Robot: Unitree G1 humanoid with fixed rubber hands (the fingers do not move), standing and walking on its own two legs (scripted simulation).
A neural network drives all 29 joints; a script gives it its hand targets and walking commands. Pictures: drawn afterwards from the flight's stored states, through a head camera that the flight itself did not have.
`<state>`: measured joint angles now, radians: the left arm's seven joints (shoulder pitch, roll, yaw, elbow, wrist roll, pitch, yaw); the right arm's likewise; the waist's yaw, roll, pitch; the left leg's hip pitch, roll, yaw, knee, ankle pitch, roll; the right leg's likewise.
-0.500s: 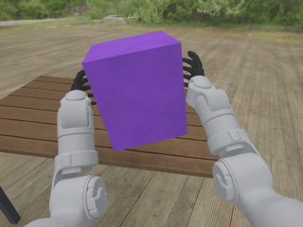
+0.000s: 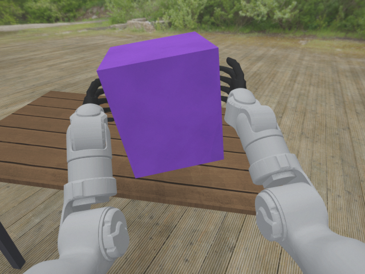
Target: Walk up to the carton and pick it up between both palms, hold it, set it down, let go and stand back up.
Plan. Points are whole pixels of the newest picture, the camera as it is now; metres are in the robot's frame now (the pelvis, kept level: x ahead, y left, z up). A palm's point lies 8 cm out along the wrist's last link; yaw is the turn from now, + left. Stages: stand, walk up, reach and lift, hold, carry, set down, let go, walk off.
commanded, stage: hold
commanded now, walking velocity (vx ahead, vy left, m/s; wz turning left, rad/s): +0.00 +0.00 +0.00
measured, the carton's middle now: (166, 102) +0.42 -0.01 +0.25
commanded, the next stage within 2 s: set down in 0.12 s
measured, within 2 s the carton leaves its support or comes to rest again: neither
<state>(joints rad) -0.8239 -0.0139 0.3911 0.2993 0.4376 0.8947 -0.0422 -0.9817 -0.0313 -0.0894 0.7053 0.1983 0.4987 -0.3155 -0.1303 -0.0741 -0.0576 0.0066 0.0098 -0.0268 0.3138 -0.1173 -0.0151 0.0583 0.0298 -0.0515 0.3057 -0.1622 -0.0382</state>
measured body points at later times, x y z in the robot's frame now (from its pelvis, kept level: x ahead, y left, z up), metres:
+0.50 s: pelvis +0.00 +0.00 +0.00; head -0.11 +0.04 +0.43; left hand +0.37 +0.16 +0.27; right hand +0.36 -0.14 +0.30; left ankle +0.05 +0.13 -0.75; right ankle +0.02 -0.09 -0.75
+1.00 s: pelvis +0.01 +0.01 +0.00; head -0.05 +0.04 +0.44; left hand +0.39 +0.13 +0.17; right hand +0.38 -0.15 +0.25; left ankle +0.05 +0.13 -0.75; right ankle +0.02 -0.09 -0.75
